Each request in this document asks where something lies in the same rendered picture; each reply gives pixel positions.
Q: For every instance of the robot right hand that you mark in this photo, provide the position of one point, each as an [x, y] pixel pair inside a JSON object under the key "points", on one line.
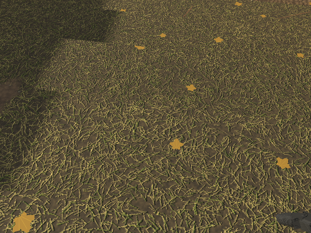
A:
{"points": [[297, 220]]}

